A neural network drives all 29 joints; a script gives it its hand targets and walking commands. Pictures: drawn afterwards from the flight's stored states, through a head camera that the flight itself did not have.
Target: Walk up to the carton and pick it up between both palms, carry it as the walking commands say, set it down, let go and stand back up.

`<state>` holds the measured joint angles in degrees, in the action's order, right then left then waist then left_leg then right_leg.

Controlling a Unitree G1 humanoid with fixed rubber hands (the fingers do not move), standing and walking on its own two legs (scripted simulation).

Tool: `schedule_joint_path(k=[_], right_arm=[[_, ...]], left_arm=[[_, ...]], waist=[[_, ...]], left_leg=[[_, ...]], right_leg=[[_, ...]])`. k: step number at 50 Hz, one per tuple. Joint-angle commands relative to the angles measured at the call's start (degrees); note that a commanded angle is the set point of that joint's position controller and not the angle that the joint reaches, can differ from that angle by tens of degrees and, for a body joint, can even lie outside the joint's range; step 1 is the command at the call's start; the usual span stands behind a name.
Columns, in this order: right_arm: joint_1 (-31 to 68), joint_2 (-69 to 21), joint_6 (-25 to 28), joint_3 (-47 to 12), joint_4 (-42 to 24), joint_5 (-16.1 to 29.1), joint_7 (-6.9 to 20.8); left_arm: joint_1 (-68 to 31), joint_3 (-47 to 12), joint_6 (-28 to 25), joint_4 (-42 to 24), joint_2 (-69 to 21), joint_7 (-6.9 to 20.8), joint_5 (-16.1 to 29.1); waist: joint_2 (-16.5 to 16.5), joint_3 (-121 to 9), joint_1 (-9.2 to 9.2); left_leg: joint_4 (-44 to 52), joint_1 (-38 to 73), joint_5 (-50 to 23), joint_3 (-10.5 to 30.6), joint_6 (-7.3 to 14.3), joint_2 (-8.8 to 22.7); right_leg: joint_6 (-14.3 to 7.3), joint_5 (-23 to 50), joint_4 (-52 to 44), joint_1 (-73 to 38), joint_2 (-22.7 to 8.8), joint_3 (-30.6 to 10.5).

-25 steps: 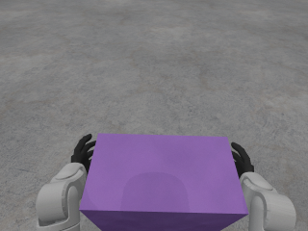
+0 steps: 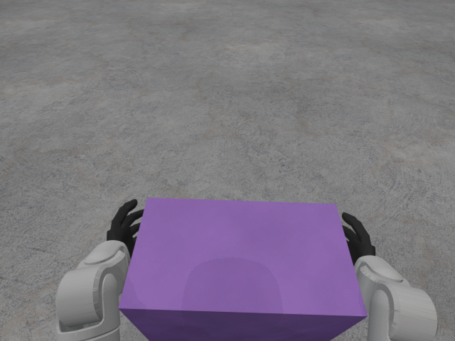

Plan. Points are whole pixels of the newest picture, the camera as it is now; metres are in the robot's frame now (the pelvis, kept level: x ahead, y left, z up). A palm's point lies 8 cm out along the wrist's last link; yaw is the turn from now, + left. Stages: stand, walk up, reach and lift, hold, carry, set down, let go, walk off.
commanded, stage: carry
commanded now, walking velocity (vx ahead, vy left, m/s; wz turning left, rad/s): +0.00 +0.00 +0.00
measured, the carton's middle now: (236, 286) +0.22 +0.00 +0.03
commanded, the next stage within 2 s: none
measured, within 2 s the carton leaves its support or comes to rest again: neither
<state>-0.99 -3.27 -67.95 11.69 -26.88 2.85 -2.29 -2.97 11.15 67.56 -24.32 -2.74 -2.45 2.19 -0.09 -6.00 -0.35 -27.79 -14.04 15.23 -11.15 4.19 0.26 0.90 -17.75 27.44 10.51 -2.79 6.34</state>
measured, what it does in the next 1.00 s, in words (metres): shifts its weight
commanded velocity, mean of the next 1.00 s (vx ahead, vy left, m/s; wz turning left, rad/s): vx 0.00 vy -0.16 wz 0.00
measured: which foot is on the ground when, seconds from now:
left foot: down 0.00-1.00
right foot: down 0.00-1.00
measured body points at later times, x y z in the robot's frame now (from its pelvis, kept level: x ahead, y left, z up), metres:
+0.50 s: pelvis -0.03 -0.03 +0.00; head -0.04 -0.03 +0.45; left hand +0.23 +0.15 +0.08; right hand +0.22 -0.21 +0.08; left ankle +0.00 +0.06 -0.74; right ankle -0.04 -0.12 -0.74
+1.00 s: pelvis -0.05 -0.08 -0.01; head -0.06 -0.07 +0.44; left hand +0.20 +0.11 +0.07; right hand +0.20 -0.26 +0.07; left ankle +0.00 +0.06 -0.74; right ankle -0.04 -0.12 -0.74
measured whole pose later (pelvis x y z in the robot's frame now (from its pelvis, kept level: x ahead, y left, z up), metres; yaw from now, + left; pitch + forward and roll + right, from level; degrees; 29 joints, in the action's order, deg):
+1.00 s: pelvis -0.05 -0.08 -0.01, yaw +0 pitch +2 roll -1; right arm -1.4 -4.0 -67.6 12.3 -29.3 4.2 -2.5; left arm -1.4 11.5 67.1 -27.9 -3.4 -2.6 2.7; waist 0.4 -3.4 -0.4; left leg -34.8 -22.8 12.9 -7.5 -1.9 7.8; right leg -6.6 -16.6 31.8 17.6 3.3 10.6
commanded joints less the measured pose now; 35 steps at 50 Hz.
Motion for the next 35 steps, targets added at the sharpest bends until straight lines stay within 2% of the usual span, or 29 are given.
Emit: schedule_joint_path(k=[1,10,12,15,20,27,35], right_arm=[[25.2,-38.4,0.3,-42.9,-8.0,9.8,5.3],[26.0,-38.8,-0.1,-42.9,-8.0,10.0,5.0],[26.0,-38.7,-0.2,-42.7,-8.2,9.9,4.9],[25.5,-38.5,-0.3,-42.1,-8.1,9.6,4.8],[25.5,-38.7,0.0,-42.0,-9.0,9.6,4.8],[24.8,-38.8,0.2,-42.7,-10.3,9.9,4.7],[24.2,-39.3,0.4,-43.5,-10.9,10.6,5.0]], left_arm=[[-22.0,-42.4,0.3,-6.7,-39.7,5.0,8.9],[-22.7,-42.2,0.5,-6.8,-39.9,5.0,9.1],[-22.4,-42.3,0.6,-7.0,-39.9,5.0,9.3],[-21.9,-42.4,0.8,-7.2,-39.8,5.0,9.5],[-22.2,-42.9,0.7,-8.4,-40.1,5.2,10.0],[-21.0,-42.8,0.3,-9.2,-39.8,5.1,10.0],[-20.0,-43.1,0.0,-9.8,-39.9,4.8,9.7]], waist=[[-0.4,-6.3,-0.07],[0.1,-5.8,0.01],[0.0,-5.6,0.0],[-1.8,-5.8,-0.05],[-3.2,-6.5,-0.19],[-1.2,-7.5,-0.32],[1.3,-7.5,-0.15]], left_leg=[[5.5,5.1,-13.6,9.4,-2.1,10.0],[6.4,4.3,-9.4,9.2,-2.1,9.9],[6.6,4.4,-9.7,10.1,-2.2,10.9],[6.7,4.1,-9.1,11.7,-1.7,12.9],[6.3,3.1,-6.9,12.5,-1.1,14.6],[2.3,-0.3,-5.1,9.9,-1.6,13.8],[-4.2,-2.7,-4.5,6.7,-3.0,11.2]], right_leg=[[-1.1,10.1,-4.1,1.6,-5.9,-4.2],[-1.2,8.9,-5.4,2.1,-6.3,-4.3],[-1.2,8.1,-4.1,2.8,-5.1,-3.5],[-1.3,6.8,-1.7,4.4,-3.5,-2.4],[-1.8,6.3,-0.9,5.6,-2.7,-2.4],[-3.1,11.9,-1.8,3.8,-4.1,-4.1],[-5.4,16.0,-4.1,4.1,-6.9,-7.1]])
